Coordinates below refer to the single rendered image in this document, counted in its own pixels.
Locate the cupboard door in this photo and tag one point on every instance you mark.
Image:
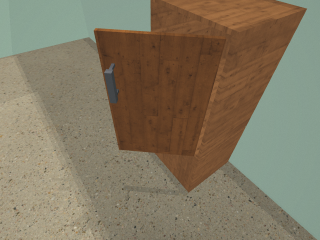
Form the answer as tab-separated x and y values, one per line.
165	81

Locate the handle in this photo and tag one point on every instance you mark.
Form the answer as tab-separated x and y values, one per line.
111	84

